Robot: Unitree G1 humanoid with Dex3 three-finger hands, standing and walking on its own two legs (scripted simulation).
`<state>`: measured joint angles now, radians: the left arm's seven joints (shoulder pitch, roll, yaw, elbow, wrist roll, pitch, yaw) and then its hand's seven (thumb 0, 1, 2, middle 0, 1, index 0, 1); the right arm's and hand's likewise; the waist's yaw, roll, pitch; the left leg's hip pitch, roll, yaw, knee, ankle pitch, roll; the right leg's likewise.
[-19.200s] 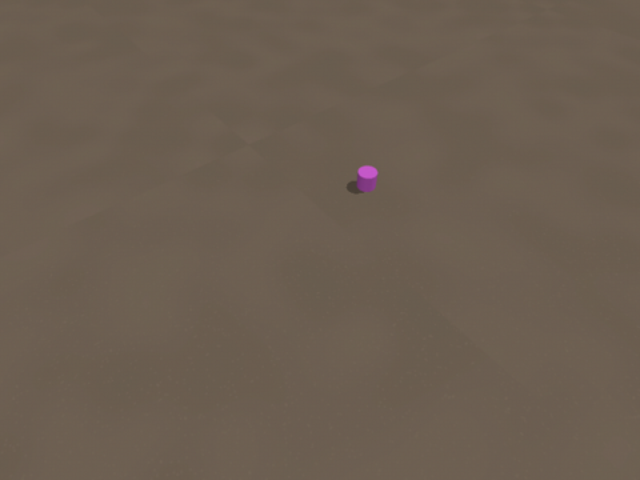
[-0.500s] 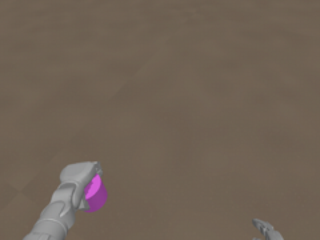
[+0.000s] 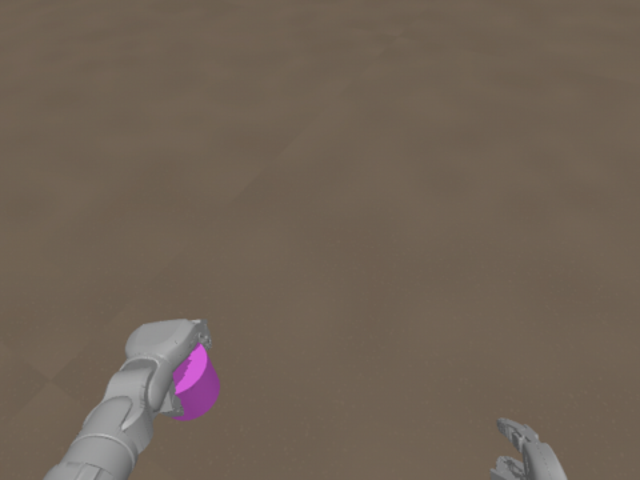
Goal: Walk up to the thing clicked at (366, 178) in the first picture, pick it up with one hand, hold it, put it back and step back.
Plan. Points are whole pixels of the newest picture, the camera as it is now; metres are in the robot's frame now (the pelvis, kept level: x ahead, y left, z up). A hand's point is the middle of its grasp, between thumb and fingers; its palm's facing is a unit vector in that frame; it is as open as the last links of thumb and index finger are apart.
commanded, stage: hold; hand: left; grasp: from above
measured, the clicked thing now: (184, 379) +0.29 +0.22 -0.11
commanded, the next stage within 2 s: crouch in 0.46 s
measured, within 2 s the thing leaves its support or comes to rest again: neither
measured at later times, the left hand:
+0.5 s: hand (168, 374) +0.28 +0.23 -0.06, palm faces -0.49 -0.07 -0.87, open 11.1 cm
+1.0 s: hand (183, 394) +0.28 +0.23 -0.15, palm faces -0.52 -0.01 -0.85, open 11.2 cm
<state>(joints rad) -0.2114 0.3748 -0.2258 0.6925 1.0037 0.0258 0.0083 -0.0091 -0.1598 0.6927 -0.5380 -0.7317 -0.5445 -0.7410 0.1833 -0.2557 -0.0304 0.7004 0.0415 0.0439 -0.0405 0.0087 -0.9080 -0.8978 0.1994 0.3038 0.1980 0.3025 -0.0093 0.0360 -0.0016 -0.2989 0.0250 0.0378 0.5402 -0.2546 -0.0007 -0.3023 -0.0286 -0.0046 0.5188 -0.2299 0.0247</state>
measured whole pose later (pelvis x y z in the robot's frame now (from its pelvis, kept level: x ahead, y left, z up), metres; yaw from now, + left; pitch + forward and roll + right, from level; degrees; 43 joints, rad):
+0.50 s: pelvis +0.00 +0.00 +0.00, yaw +0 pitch +0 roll +0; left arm -0.22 0.38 -0.22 0.70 1.01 0.02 0.00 -0.01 -0.17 0.73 -0.52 -0.75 -0.53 -0.76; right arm 0.19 -0.25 -0.03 0.71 0.04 0.05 -0.04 0.01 -0.91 -0.90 0.20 0.30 0.20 0.30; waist -0.01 0.04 0.00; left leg -0.28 0.02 0.04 0.52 -0.25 0.00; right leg -0.28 -0.03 0.00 0.49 -0.22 0.03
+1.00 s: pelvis -0.02 +0.00 -0.03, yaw +1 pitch +10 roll -1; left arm -0.37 0.38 -0.16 1.04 1.14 -0.10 0.23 -0.01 -0.21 0.82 -0.47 -0.82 -0.49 -0.82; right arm 0.21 -0.27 -0.05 0.72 -0.01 0.04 0.00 0.01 -0.89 -0.89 0.20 0.30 0.20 0.30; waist -0.06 -0.01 -0.06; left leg -0.67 0.03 0.01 0.82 -0.34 0.00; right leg -0.66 -0.03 -0.02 0.80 -0.31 0.02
